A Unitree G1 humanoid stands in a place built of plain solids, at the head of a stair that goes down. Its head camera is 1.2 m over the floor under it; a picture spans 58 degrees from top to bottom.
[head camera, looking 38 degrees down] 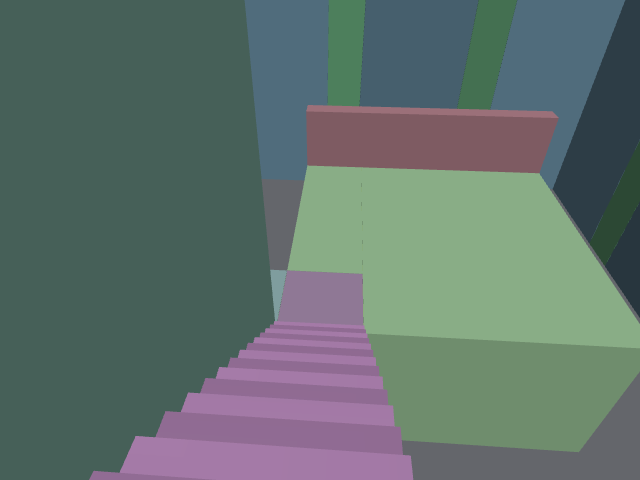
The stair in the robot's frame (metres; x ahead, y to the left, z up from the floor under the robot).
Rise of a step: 0.18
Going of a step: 0.20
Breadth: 1.11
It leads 4 degrees to the right of straight ahead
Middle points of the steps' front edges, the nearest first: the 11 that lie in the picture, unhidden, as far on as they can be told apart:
0.78 0.23 -0.36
0.99 0.21 -0.54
1.19 0.20 -0.71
1.40 0.19 -0.89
1.60 0.17 -1.07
1.80 0.16 -1.25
2.01 0.14 -1.43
2.21 0.13 -1.61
2.42 0.11 -1.79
2.62 0.10 -1.97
2.83 0.09 -2.14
